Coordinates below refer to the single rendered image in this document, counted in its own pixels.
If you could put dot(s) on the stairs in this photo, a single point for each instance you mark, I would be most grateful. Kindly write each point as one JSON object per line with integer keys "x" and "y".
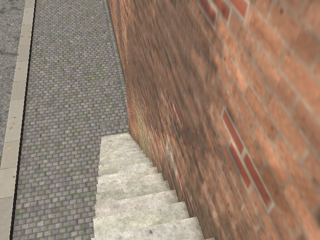
{"x": 133, "y": 202}

